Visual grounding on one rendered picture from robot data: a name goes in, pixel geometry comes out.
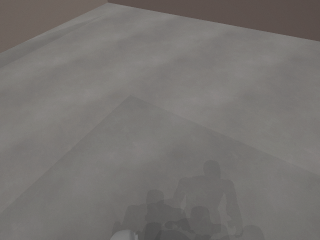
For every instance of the left robot thigh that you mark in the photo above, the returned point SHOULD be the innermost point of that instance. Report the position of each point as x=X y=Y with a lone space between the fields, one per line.
x=124 y=235

